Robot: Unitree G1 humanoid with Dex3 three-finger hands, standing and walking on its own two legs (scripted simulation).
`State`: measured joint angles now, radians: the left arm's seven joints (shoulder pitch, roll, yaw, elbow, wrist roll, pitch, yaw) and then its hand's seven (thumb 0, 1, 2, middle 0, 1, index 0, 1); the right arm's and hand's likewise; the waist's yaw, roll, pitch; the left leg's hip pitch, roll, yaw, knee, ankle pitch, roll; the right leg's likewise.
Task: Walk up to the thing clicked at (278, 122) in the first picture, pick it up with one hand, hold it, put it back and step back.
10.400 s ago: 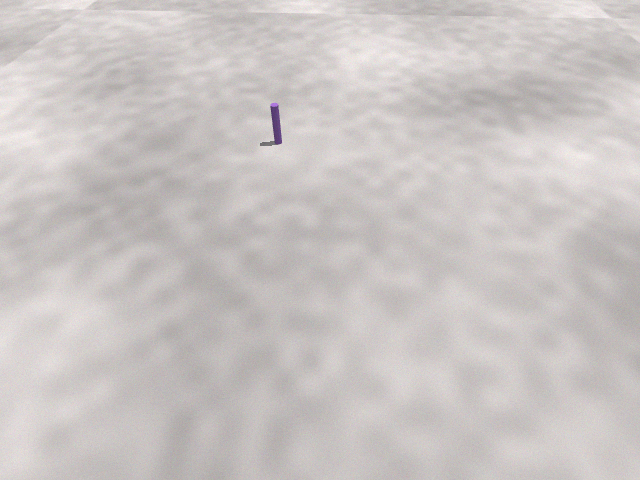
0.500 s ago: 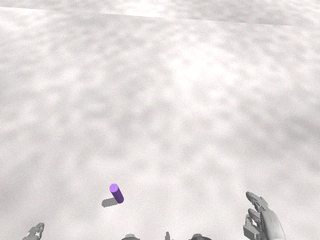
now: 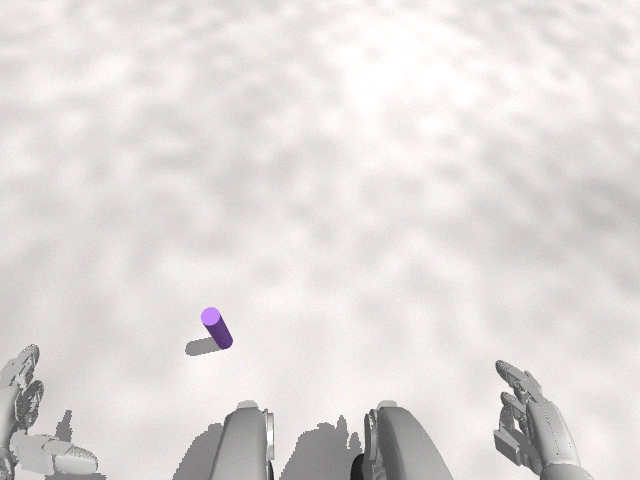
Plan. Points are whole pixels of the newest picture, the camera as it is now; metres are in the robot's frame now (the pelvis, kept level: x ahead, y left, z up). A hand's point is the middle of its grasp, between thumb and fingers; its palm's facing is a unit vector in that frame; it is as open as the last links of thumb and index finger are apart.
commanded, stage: go down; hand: left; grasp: from the side
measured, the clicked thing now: (218, 330) +0.44 +0.22 -0.51
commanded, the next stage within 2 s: approach in 1.58 s
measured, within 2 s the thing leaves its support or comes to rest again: neither
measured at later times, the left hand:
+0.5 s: hand (66, 349) +0.32 +0.37 -0.16, palm faces +0.15 -0.98 -0.15, open 17.4 cm
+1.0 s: hand (71, 336) +0.35 +0.39 -0.20, palm faces +0.13 -0.99 -0.10, open 17.6 cm
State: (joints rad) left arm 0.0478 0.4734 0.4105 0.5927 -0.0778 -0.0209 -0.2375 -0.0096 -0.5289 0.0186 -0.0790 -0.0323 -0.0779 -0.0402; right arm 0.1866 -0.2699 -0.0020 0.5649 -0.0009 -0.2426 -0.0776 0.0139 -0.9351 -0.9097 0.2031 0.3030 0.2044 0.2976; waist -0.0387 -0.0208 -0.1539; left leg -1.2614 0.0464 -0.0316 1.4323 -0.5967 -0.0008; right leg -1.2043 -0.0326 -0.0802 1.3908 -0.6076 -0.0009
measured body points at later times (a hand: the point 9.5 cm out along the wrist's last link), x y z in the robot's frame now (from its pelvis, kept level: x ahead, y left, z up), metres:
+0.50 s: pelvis -0.04 +0.00 -0.13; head +0.16 +0.04 +0.27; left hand +0.31 +0.42 -0.15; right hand +0.10 -0.28 -0.24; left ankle +0.04 +0.12 -0.59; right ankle +0.03 -0.13 -0.59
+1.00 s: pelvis -0.05 +0.00 -0.19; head +0.16 +0.05 +0.20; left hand +0.34 +0.44 -0.19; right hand +0.09 -0.28 -0.29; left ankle +0.04 +0.12 -0.59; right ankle +0.03 -0.13 -0.59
